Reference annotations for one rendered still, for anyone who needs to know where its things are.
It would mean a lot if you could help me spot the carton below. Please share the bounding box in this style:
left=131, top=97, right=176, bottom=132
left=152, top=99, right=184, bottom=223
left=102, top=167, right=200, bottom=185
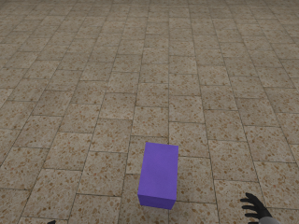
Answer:
left=137, top=142, right=178, bottom=210

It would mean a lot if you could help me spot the robot right hand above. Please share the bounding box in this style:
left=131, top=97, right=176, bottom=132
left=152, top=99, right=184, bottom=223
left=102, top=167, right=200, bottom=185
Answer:
left=240, top=192, right=272, bottom=224

